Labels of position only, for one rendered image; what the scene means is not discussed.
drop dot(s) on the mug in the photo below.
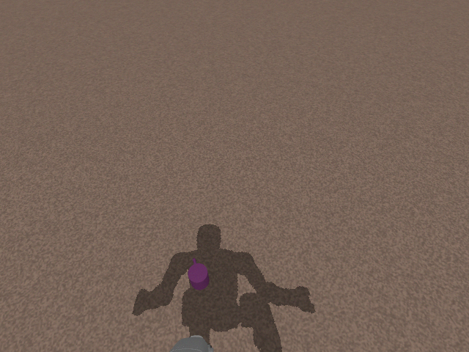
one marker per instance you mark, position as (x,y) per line
(198,275)

